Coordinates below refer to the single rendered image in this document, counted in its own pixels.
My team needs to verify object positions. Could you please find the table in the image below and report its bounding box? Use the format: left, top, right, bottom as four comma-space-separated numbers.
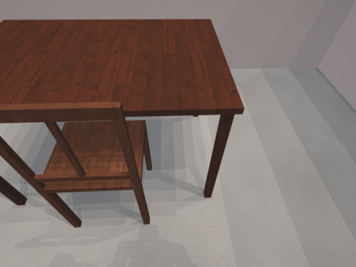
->
0, 19, 244, 205

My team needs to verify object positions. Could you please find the chair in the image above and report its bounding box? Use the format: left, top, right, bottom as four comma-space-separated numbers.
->
0, 102, 152, 228

